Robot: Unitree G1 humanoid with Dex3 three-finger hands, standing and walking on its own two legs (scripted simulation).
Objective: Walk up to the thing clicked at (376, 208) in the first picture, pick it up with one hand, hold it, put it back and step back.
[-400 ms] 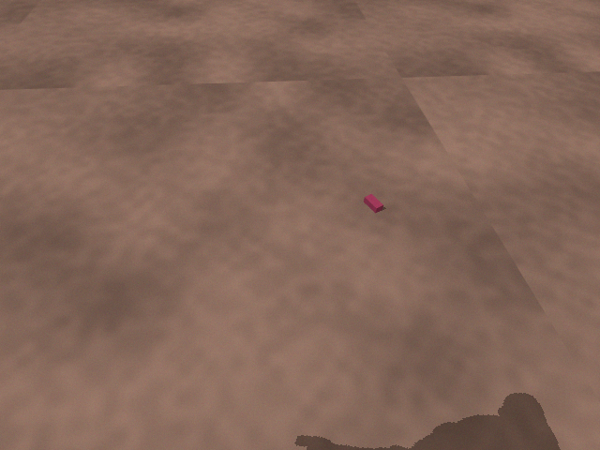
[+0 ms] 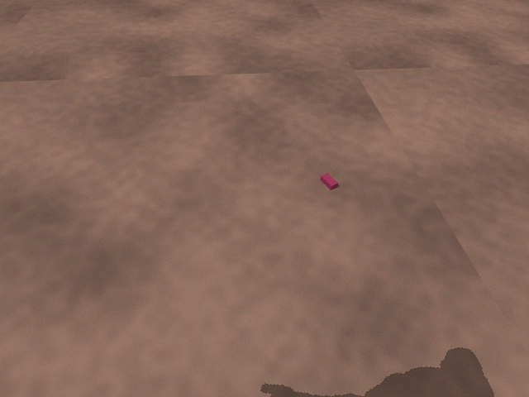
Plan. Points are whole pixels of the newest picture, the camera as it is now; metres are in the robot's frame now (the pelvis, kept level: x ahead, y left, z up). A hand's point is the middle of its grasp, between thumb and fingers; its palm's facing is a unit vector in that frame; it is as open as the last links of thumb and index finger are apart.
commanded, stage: stand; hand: left
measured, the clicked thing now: (329, 181) +1.27 -0.36 -0.77
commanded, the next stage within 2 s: walk up in 0.72 s
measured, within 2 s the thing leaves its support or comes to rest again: neither
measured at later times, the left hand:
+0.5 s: hand out of the picture +0.08 +0.25 -0.16, palm faces -0.02 -0.94 -0.34, open 7.4 cm
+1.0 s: hand (118, 387) +0.17 +0.23 -0.13, palm faces -0.22 -0.88 -0.42, open 7.4 cm
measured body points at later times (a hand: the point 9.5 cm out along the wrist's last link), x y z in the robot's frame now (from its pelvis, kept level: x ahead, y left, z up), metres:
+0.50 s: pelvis +0.00 +0.00 +0.00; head +0.01 +0.00 +0.45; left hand +0.08 +0.30 -0.13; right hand +0.08 -0.30 -0.13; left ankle -0.01 +0.13 -0.75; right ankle -0.01 -0.12 -0.75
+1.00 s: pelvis +0.05 -0.04 -0.02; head +0.05 -0.08 +0.43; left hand +0.19 +0.28 -0.10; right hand +0.04 -0.39 -0.15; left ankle -0.01 +0.13 -0.75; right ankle +0.08 -0.20 -0.73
